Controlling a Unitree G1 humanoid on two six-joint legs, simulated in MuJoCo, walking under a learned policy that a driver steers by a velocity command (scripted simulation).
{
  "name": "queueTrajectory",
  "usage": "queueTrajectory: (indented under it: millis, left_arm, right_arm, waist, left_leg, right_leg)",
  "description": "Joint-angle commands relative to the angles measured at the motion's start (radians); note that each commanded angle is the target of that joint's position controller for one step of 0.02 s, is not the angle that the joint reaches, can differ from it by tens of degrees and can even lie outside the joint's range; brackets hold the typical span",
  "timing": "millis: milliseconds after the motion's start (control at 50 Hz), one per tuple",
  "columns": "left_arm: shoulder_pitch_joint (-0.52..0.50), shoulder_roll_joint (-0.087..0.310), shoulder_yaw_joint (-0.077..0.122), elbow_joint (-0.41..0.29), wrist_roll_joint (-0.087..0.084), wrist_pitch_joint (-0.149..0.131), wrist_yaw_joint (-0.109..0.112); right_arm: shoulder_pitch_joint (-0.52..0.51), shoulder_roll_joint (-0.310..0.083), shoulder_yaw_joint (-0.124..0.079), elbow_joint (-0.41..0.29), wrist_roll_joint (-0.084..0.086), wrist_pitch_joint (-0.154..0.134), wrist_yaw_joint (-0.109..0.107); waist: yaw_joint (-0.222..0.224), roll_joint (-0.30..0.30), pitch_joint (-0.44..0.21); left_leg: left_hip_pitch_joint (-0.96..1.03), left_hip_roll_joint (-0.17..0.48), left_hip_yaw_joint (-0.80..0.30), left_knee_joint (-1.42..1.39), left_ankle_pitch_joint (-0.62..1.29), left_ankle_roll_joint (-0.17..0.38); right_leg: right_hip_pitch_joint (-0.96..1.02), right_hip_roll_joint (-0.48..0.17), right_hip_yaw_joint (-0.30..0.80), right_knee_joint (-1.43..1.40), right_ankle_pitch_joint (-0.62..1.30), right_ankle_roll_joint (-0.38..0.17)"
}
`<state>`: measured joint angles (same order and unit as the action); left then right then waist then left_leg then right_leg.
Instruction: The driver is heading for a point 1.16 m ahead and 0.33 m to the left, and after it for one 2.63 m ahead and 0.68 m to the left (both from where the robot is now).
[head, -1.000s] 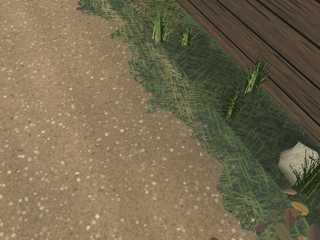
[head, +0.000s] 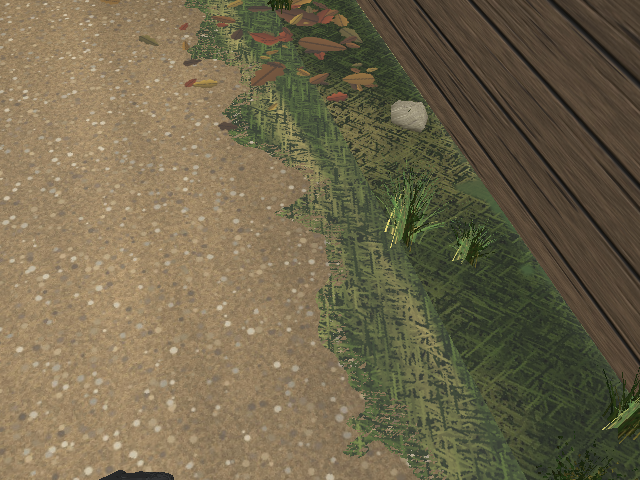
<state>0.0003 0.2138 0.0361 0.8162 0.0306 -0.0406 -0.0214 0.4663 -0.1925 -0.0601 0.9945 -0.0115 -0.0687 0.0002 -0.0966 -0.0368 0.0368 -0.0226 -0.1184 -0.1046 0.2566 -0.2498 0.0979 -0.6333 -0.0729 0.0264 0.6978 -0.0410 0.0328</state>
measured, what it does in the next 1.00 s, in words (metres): walks ahead, turning left: right foot, then left foot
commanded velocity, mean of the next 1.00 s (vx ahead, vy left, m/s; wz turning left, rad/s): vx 0.50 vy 0.00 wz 0.57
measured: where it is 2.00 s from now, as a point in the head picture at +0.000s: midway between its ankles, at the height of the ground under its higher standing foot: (123, 298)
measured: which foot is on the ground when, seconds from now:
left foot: down 0.00-0.14, up 0.16-0.64, down 0.66-1.00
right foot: up 0.00-0.10, down 0.12-0.68, up 0.70-1.00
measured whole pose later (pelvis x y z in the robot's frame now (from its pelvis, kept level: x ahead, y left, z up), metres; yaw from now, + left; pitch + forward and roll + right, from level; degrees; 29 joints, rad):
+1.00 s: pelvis +0.48 +0.12 +0.00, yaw +35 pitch +1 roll +0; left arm 0.13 0.27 0.04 0.73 0.05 -0.01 -0.02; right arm 0.39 -0.27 -0.07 0.84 0.00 -0.05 0.01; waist -0.05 -0.04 0.04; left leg -0.08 -0.16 -0.08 0.27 -0.21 0.13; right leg -0.68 -0.13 0.03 0.88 -0.13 0.05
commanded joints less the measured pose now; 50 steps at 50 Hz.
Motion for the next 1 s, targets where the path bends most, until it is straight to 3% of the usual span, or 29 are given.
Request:
queueTrajectory:
  millis: [20, 60, 100, 120, 140, 160, 180, 200, 220, 260, 280, 300, 320, 400, 480, 560, 620, 640, 660, 680, 700, 720, 740, 760, 780, 800, 840, 900, 1000]
  left_arm:
    - [-0.137, 0.073, 0.008, -0.118, -0.009, -0.023, -0.001]
    - [-0.088, 0.094, 0.012, -0.122, -0.013, -0.034, 0.001]
    - [0.092, 0.133, 0.03, -0.075, -0.015, -0.049, 0.016]
    - [0.231, 0.175, 0.045, -0.045, -0.001, -0.063, 0.029]
    - [0.397, 0.255, 0.061, -0.044, 0.024, -0.066, 0.045]
    - [0.345, 0.317, 0.076, -0.047, 0.024, -0.048, 0.043]
    - [0.259, 0.211, 0.062, -0.073, 0.018, -0.034, 0.036]
    - [0.204, 0.123, 0.039, -0.084, 0.008, -0.035, 0.032]
    - [0.191, 0.096, 0.03, -0.073, 0.01, -0.039, 0.03]
    - [0.225, 0.096, 0.027, -0.044, 0.003, -0.053, 0.033]
    - [0.261, 0.091, 0.027, -0.029, -0.003, -0.065, 0.028]
    - [0.271, 0.107, 0.031, -0.023, -0.009, -0.073, 0.026]
    - [0.28, 0.109, 0.034, -0.018, -0.015, -0.079, 0.025]
    - [0.334, 0.111, 0.036, 0.005, -0.013, -0.078, 0.025]
    - [0.365, 0.132, 0.04, 0.021, -0.013, -0.073, 0.026]
    - [0.426, 0.165, 0.048, 0.048, -0.011, -0.057, 0.037]
    - [0.442, 0.206, 0.055, 0.063, -0.01, -0.033, 0.046]
    - [0.442, 0.22, 0.057, 0.063, -0.01, -0.023, 0.047]
    - [0.429, 0.223, 0.056, 0.054, -0.015, -0.014, 0.046]
    - [0.432, 0.185, 0.045, 0.018, -0.009, -0.014, 0.043]
    - [0.429, 0.103, 0.03, -0.073, -0.022, -0.022, 0.022]
    - [0.293, 0.182, 0.044, -0.095, -0.006, -0.03, 0.019]
    - [0.252, 0.156, 0.035, -0.111, -0.021, -0.041, 0.015]
    - [0.277, 0.148, 0.031, -0.094, -0.021, -0.048, 0.017]
    - [0.282, 0.145, 0.032, -0.089, -0.005, -0.037, 0.018]
    - [0.323, 0.139, 0.03, -0.076, 0.013, -0.016, 0.017]
    - [0.335, 0.131, 0.029, -0.08, 0.022, 0.013, 0.009]
    - [0.228, 0.123, 0.028, -0.116, 0.019, 0.024, 0.003]
    - [0.066, 0.114, 0.021, -0.161, 0.014, 0.019, -0.005]
  right_arm:
    - [0.061, -0.163, -0.034, -0.046, -0.008, -0.003, -0.012]
    - [0.02, -0.184, -0.043, -0.067, -0.01, -0.002, -0.019]
    - [-0.037, -0.209, -0.052, -0.09, -0.007, -0.006, -0.013]
    - [-0.049, -0.194, -0.05, -0.101, 0.001, -0.013, -0.004]
    - [-0.033, -0.121, -0.031, -0.145, 0.01, -0.019, -0.003]
    - [0.077, -0.086, -0.028, -0.178, 0.042, -0.013, -0.003]
    - [0.065, -0.154, -0.034, -0.135, 0.01, 0.009, -0.013]
    - [-0.021, -0.149, -0.034, -0.139, -0.005, 0.014, -0.001]
    - [-0.061, -0.125, -0.031, -0.151, -0.006, 0.017, 0.008]
    - [-0.082, -0.115, -0.03, -0.164, -0.027, 0.039, 0.027]
    - [-0.092, -0.111, -0.03, -0.169, -0.029, 0.048, 0.033]
    - [-0.104, -0.107, -0.029, -0.184, -0.025, 0.056, 0.038]
    - [-0.14, -0.111, -0.028, -0.196, -0.026, 0.062, 0.044]
    - [-0.288, -0.103, -0.017, -0.255, -0.026, 0.066, 0.064]
    - [-0.425, -0.081, 0.004, -0.305, -0.023, 0.058, 0.079]
    - [-0.513, -0.091, 0.008, -0.348, -0.029, 0.057, 0.086]
    - [-0.455, -0.115, -0.004, -0.342, -0.038, 0.058, 0.072]
    - [-0.366, -0.133, -0.015, -0.319, -0.039, 0.053, 0.065]
    - [-0.208, -0.158, -0.031, -0.269, -0.047, 0.043, 0.053]
    - [-0.067, -0.242, -0.059, -0.237, -0.054, 0.039, 0.036]
    - [-0.117, -0.353, -0.082, -0.267, -0.029, 0.047, 0.027]
    - [-0.072, -0.326, -0.08, -0.274, -0.013, 0.062, 0.017]
    - [-0.115, -0.287, -0.068, -0.254, -0.006, 0.061, 0.007]
    - [-0.153, -0.235, -0.054, -0.245, -0.001, 0.053, 0.006]
    - [-0.188, -0.212, -0.045, -0.246, 0.003, 0.043, 0.003]
    - [-0.22, -0.194, -0.038, -0.255, 0.008, 0.035, 0.002]
    - [-0.207, -0.194, -0.035, -0.25, 0.013, 0.016, 0.007]
    - [-0.141, -0.224, -0.042, -0.231, 0.01, 0.009, 0.01]
    - [-0.027, -0.208, -0.034, -0.197, 0.012, 0.002, 0.007]
  waist:
    - [0.003, 0.122, 0.024]
    - [0.041, 0.133, 0.013]
    - [0.125, 0.115, -0.061]
    - [0.187, 0.053, -0.153]
    - [0.228, -0.075, -0.324]
    - [0.134, -0.338, -0.389]
    - [0.105, -0.127, -0.244]
    - [0.112, -0.001, -0.118]
    - [0.1, 0.022, -0.054]
    - [0.082, -0.047, -0.029]
    - [0.083, -0.054, -0.024]
    - [0.072, -0.076, -0.052]
    - [0.075, -0.064, -0.045]
    - [0.095, -0.041, -0.008]
    - [0.124, -0.047, 0.028]
    - [0.146, -0.044, 0.05]
    - [0.111, -0.073, -0.008]
    - [0.073, -0.072, -0.064]
    - [0.002, -0.035, -0.154]
    - [-0.048, 0.069, -0.265]
    - [0.028, 0.31, -0.331]
    - [-0.037, 0.11, -0.292]
    - [-0.002, 0.081, -0.172]
    - [0.051, 0.023, -0.087]
    - [0.09, 0.012, -0.052]
    - [0.119, 0.026, -0.067]
    - [0.138, 0.052, -0.061]
    - [0.11, 0.057, -0.02]
    - [0.043, 0.086, 0.001]
  left_leg:
    - [0.035, 0.263, -0.212, 0.016, 0.451, 0.124]
    - [0.018, 0.267, -0.23, 0.063, 0.492, 0.093]
    - [-0.049, 0.225, -0.215, 0.226, 0.618, 0.051]
    - [-0.133, 0.157, -0.167, 0.427, 0.549, 0.029]
    - [-0.271, 0.092, -0.083, 0.711, 0.185, 0.017]
    - [-0.545, -0.025, 0.004, 0.928, -0.315, -0.002]
    - [-0.629, 0.079, -0.004, 1.027, -0.241, 0.001]
    - [-0.623, 0.113, 0.004, 1.007, -0.146, -0.006]
    - [-0.595, 0.142, 0.009, 0.961, -0.096, -0.015]
    - [-0.555, 0.172, 0.027, 0.917, -0.066, -0.03]
    - [-0.55, 0.172, 0.032, 0.917, -0.055, -0.03]
    - [-0.573, 0.17, 0.042, 0.916, -0.039, -0.036]
    - [-0.608, 0.181, 0.045, 0.91, -0.011, -0.041]
    - [-0.702, 0.194, 0.073, 0.803, 0.113, -0.058]
    - [-0.641, 0.187, 0.141, 0.557, 0.235, -0.049]
    - [-0.598, 0.165, 0.208, 0.414, 0.156, -0.005]
    - [-0.457, 0.074, 0.265, 0.359, 0.002, 0.051]
    - [-0.357, 0.034, 0.269, 0.328, -0.028, 0.076]
    - [-0.145, 0.009, 0.249, 0.246, 0.016, 0.107]
    - [0.118, 0.195, -0.002, 0.217, -0.098, 0.159]
    - [0.369, 0.471, -0.578, 0.09, -0.084, 0.313]
    - [0.34, 0.46, -0.569, 0.033, 0.032, 0.3]
    - [0.234, 0.434, -0.41, 0.039, 0.148, 0.276]
    - [0.086, 0.384, -0.315, 0.024, 0.294, 0.233]
    - [-0.003, 0.325, -0.238, 0.02, 0.393, 0.201]
    - [-0.057, 0.293, -0.199, -0.003, 0.391, 0.184]
    - [-0.118, 0.263, -0.174, -0.023, 0.449, 0.199]
    - [-0.139, 0.231, -0.167, -0.061, 0.367, 0.182]
    - [-0.019, 0.229, -0.166, -0.062, 0.416, 0.13]
  right_leg:
    - [-0.017, 0.044, -0.02, -0.072, -0.01, -0.008]
    - [0.101, 0.059, -0.009, -0.149, -0.052, -0.027]
    - [0.379, 0.103, -0.031, -0.232, -0.09, -0.057]
    - [0.588, 0.037, 0.021, -0.264, -0.091, -0.089]
    - [0.818, -0.231, 0.275, -0.271, -0.257, -0.129]
    - [0.936, -0.4, 0.742, -0.426, -0.33, -0.244]
    - [0.802, -0.373, 0.682, -0.431, -0.449, -0.243]
    - [0.668, -0.308, 0.506, -0.442, -0.401, -0.222]
    - [0.572, -0.259, 0.361, -0.469, -0.256, -0.198]
    - [0.501, -0.198, 0.193, -0.496, -0.091, -0.168]
    - [0.496, -0.187, 0.142, -0.487, 0.06, -0.157]
    - [0.523, -0.199, 0.119, -0.492, 0.096, -0.172]
    - [0.531, -0.197, 0.084, -0.508, 0.117, -0.178]
    - [0.561, -0.182, -0.044, -0.536, 0.168, -0.181]
    - [0.566, -0.166, -0.149, -0.543, 0.187, -0.162]
    - [0.671, -0.202, -0.205, -0.499, 0.3, -0.15]
    - [0.738, -0.209, -0.263, -0.298, 0.709, -0.134]
    - [0.738, -0.207, -0.274, -0.151, 0.779, -0.133]
    - [0.649, -0.191, -0.296, 0.068, 0.684, -0.111]
    - [0.415, -0.165, -0.294, 0.363, 0.288, -0.079]
    - [-0.029, 0.061, -0.215, 0.714, -0.517, -0.014]
    - [-0.142, 0.039, -0.032, 0.75, -0.451, -0.019]
    - [-0.16, -0.01, -0.012, 0.697, -0.35, -0.03]
    - [-0.091, -0.043, -0.011, 0.585, -0.303, -0.032]
    - [-0.028, -0.062, -0.001, 0.52, -0.303, -0.027]
    - [0.038, -0.066, -0.001, 0.486, -0.288, -0.018]
    - [0.066, -0.058, -0.013, 0.444, -0.289, 0.001]
    - [0.0, -0.049, -0.028, 0.326, -0.178, 0.022]
    - [-0.082, -0.029, -0.031, 0.117, 0.002, 0.013]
